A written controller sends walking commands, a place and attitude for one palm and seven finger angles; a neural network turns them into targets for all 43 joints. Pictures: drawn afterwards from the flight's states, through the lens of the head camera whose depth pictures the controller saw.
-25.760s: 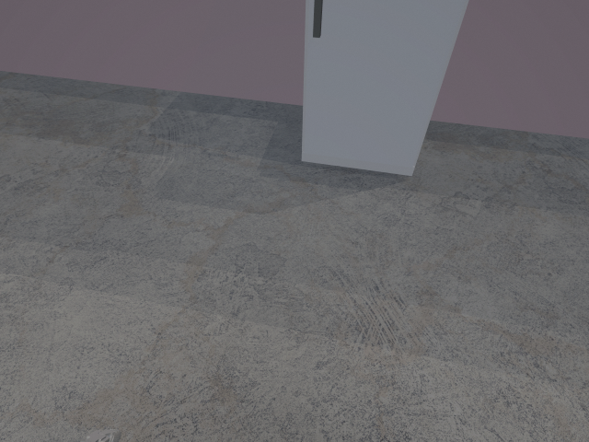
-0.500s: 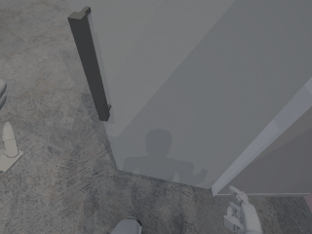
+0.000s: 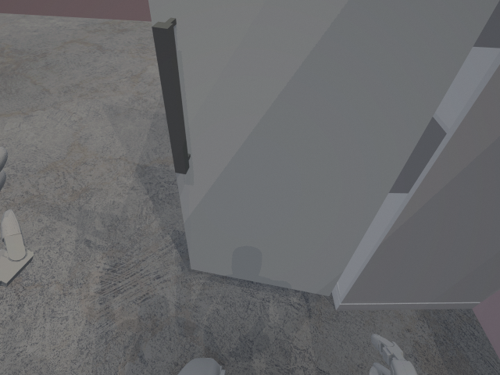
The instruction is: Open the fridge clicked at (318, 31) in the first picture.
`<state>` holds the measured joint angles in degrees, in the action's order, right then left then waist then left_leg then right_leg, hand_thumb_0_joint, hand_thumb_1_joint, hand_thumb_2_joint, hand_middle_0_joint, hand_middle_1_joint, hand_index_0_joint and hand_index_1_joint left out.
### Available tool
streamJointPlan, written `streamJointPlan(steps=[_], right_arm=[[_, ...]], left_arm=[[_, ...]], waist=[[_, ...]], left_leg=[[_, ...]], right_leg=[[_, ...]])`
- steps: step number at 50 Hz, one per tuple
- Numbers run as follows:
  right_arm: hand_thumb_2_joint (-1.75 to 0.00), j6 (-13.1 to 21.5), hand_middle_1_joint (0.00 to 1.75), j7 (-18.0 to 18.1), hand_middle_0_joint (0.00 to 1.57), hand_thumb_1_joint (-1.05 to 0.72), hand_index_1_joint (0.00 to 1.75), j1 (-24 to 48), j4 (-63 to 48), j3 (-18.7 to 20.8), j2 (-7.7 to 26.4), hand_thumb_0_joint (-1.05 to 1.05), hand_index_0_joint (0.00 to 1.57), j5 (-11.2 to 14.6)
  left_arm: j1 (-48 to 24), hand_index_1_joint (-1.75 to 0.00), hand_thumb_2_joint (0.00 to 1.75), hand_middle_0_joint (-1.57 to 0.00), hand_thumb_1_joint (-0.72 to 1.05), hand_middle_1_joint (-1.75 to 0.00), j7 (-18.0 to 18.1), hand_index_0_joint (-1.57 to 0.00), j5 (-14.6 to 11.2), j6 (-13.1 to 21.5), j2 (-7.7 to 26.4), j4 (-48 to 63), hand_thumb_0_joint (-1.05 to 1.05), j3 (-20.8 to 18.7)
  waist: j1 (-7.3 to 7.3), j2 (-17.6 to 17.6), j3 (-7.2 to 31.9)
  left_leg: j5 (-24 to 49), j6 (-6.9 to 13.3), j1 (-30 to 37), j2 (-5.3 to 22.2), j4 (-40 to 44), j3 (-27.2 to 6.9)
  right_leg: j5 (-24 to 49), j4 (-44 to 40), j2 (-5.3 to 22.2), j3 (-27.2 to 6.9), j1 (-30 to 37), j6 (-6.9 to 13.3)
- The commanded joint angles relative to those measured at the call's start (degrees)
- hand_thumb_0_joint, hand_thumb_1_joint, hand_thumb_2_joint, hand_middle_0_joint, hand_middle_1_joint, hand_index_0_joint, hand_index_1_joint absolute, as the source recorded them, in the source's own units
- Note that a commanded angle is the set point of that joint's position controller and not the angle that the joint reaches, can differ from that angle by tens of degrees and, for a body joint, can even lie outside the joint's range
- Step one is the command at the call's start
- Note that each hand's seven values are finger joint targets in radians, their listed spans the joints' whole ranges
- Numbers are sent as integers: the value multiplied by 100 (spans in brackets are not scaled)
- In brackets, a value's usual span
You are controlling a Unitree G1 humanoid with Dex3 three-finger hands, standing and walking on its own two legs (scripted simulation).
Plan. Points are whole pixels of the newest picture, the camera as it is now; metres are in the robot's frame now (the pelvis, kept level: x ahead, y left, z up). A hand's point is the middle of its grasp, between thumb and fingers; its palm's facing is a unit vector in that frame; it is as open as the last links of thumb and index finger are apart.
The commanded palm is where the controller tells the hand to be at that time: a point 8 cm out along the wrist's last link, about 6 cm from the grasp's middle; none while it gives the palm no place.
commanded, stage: stop stepping back and stand still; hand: left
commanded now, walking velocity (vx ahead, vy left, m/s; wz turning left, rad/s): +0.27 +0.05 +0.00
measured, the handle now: (177, 106) +0.61 +0.21 +0.12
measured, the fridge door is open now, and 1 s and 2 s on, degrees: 78 78 78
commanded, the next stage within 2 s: let the arm hang, fingers relaxed in 1.16 s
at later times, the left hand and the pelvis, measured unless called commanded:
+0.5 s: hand out of the picture +0.14 +0.30 +0.17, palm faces +0.54 -0.77 -0.34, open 7.4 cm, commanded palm +0.09 +0.32 +0.19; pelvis -0.04 +0.02 +0.00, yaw +3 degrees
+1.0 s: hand (5, 249) +0.21 +0.31 +0.16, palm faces +0.46 -0.77 -0.44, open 7.4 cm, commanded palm +0.13 +0.34 +0.19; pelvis +0.01 +0.04 +0.01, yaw +4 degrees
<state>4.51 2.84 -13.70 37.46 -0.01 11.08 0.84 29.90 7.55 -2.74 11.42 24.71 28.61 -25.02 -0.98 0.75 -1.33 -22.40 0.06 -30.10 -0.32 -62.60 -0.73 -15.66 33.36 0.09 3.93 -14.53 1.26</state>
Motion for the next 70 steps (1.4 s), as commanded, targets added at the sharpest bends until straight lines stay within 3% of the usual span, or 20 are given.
streamJointPlan(steps=[1,4,6,8,10,15,16,17,18,20,25,27,29,34,38,48,62,63,66,70], right_arm=[[-90,310,30,141,20,-90,30,748,-864,220,696,0,20,-66],[-90,596,30,249,20,-90,30,433,-844,184,731,0,20,-82],[-90,712,30,224,20,-90,30,457,-1045,340,909,0,20,-75],[-90,802,30,50,20,-90,30,439,-912,298,672,0,20,-130],[-90,788,30,-46,20,-90,30,532,-760,264,701,0,20,-76],[-90,515,30,67,20,-90,30,482,-946,322,835,0,20,-107],[-90,468,30,82,20,-90,30,424,-927,362,808,0,20,-88],[-90,414,30,68,20,-90,30,346,-963,386,744,0,20,-55],[-90,428,30,84,20,-90,30,522,-1054,372,808,0,20,-51],[-90,490,30,87,20,-90,30,250,-744,367,730,0,20,-74],[-90,585,30,262,20,-90,30,548,-776,206,700,0,20,-126],[-90,745,30,249,20,-90,30,518,-954,249,813,0,20,-127],[-90,882,30,124,20,-90,30,482,-814,271,652,0,20,-179],[-90,759,30,2,20,-90,30,450,-962,225,684,0,20,-72],[-90,625,30,26,20,-90,30,328,-894,322,698,0,20,-25],[-90,572,30,115,20,-90,30,612,-1020,216,697,0,20,-42],[-90,283,30,161,20,-90,30,676,-1171,257,746,0,20,47],[-90,540,30,-349,20,-90,30,1024,-148,475,1768,0,20,92],[-90,-65,30,-333,20,-90,30,441,-82,370,1311,0,20,-110],[-90,-267,30,-293,20,-90,30,347,130,305,1304,0,20,-239]], left_arm=[[-1041,-30,90,-20,90,-30,172,-20,69,162,814,640,0,-292],[-1254,-30,90,-20,90,-30,317,-20,157,246,797,1244,0,-203],[-1426,-30,90,-20,90,-30,370,-20,226,402,1062,2039,0,-391],[-966,-30,90,-20,90,-30,312,-20,187,439,1171,1644,0,-662],[-366,-30,90,-20,90,-30,286,-20,160,445,1005,1334,0,-674],[-29,-30,90,-20,90,-30,174,-20,156,350,789,669,0,-596],[-229,-30,90,-20,90,-30,136,-20,183,352,873,555,0,-627],[-130,-30,90,-20,90,-30,110,-20,160,284,893,247,0,-617],[-832,-30,90,-20,90,-30,72,-20,5,360,1080,611,0,-653],[-1027,-30,90,-20,90,-30,112,-20,61,340,792,361,0,-464],[-1565,-30,90,-20,90,-30,213,-20,162,435,803,1320,0,-179],[-1462,-30,90,-20,90,-30,338,-20,176,569,1055,1804,0,-500],[-1174,-30,90,-20,90,-30,282,-20,194,564,1114,1642,0,-686],[-56,-30,90,-20,90,-30,206,-20,173,498,835,1011,0,-678],[-320,-30,90,-20,90,-30,163,-20,56,362,834,475,0,-641],[-300,-30,90,-20,90,-30,265,-20,147,491,987,1426,0,-593],[107,-30,90,-20,90,-30,240,-20,-42,372,852,828,0,-639],[-418,-30,90,-20,90,-30,-593,-20,448,-503,27,-3216,0,1863],[-874,-30,90,-20,90,-30,-784,-20,493,-1047,-184,-3991,0,1850],[-1588,-30,90,-20,90,-30,-758,-20,477,-1098,-9,-5336,0,2040]], waist=[[228,752,-102],[250,-394,287],[98,-2607,358],[268,-2033,-137],[132,-1138,-282],[8,-1039,304],[7,-37,300],[81,1419,272],[153,1592,139],[238,988,100],[277,-526,32],[131,-2359,182],[186,-1701,8],[112,-776,301],[185,894,221],[46,-914,981],[143,-279,850],[335,-155,381],[189,358,484],[235,1086,332]], left_leg=[[-220,205,1153,360,780,99],[-255,341,1847,80,4187,432],[-335,1053,1963,1559,5077,-1918],[-1514,1324,979,1821,5519,-3141],[-1408,1253,708,1659,5166,-2133],[-1601,508,-550,761,3939,-522],[-1171,428,-617,351,2503,-72],[-669,285,-988,-140,813,296],[-318,118,-959,-86,-474,198],[-347,130,-141,360,-93,-195],[-19,246,2361,197,3697,325],[-215,954,2354,1741,5033,-2319],[-1012,1100,1352,1813,5428,-2644],[-273,436,489,823,4175,-475],[209,112,942,196,2560,60],[4068,158,2395,849,3820,-520],[2414,128,1684,615,3766,-260],[2894,118,1325,600,2800,-150],[1032,307,1051,601,3117,-513],[1465,311,1264,330,3032,-455]], right_leg=[[-2266,-1886,1492,-1064,-1804,648],[-2051,-409,865,-613,-798,442],[-1679,2712,-365,151,-1507,-60],[-1190,3982,-61,-690,-1999,-59],[-884,2901,183,-569,-1624,-34],[-1013,-437,-219,205,1749,93],[-1154,-1197,222,-497,1655,263],[-1640,-2084,1357,-2595,1438,774],[-627,-2223,1972,-3197,848,1153],[-2659,-2338,1878,-2741,-415,1119],[-1982,-630,828,-842,-1362,462],[-1512,1625,-188,-85,-1600,-87],[-1200,2185,36,-612,-1145,-102],[-121,-1045,5,-211,1136,-96],[-807,-1965,1305,-2285,62,606],[1846,-450,189,-302,679,-69],[2190,-889,507,-785,898,8],[2850,-35,959,-450,126,98],[209,-473,811,-679,-472,143],[556,-756,962,-932,-353,357]])
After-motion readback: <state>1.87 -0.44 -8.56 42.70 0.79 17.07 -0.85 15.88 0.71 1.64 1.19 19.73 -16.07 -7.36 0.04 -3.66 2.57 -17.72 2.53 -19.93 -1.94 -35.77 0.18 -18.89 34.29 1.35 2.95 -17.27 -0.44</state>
